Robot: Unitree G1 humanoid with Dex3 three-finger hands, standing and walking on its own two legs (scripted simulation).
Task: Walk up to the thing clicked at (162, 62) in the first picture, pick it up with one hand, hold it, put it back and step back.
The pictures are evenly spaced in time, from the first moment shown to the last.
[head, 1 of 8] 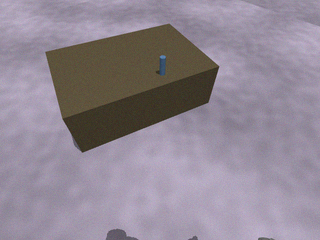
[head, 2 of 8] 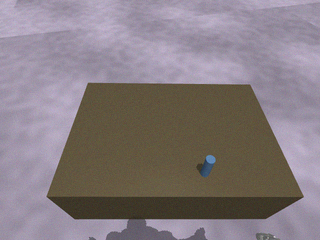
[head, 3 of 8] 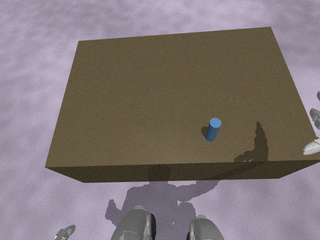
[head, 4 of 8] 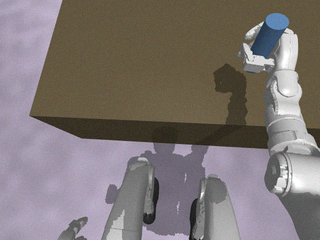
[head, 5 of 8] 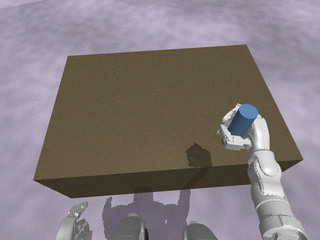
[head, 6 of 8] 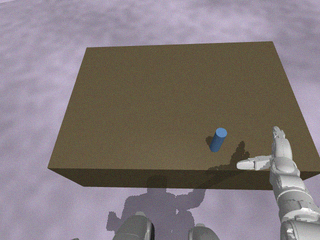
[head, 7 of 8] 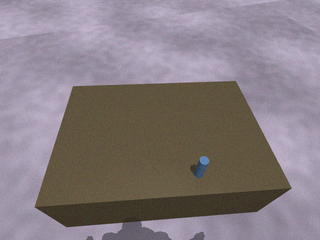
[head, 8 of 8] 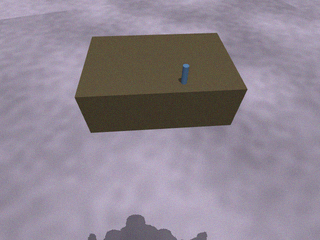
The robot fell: no
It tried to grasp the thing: yes
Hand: right
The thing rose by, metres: 0.34
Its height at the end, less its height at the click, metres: +0.00
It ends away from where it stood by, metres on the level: 0.02
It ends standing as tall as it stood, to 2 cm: yes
